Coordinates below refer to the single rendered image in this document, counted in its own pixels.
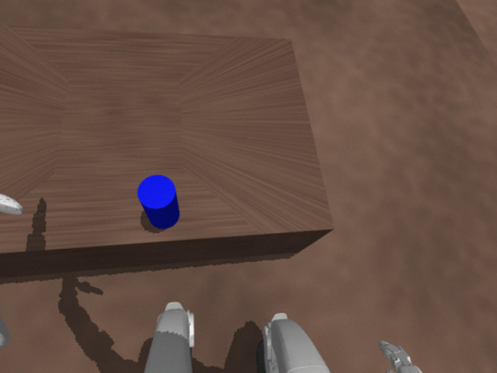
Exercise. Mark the left robot hand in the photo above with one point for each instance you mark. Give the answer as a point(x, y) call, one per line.
point(9, 205)

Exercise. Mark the right robot hand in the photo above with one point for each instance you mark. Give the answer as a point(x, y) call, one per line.
point(400, 360)

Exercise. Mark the can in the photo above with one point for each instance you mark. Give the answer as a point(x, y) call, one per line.
point(157, 195)

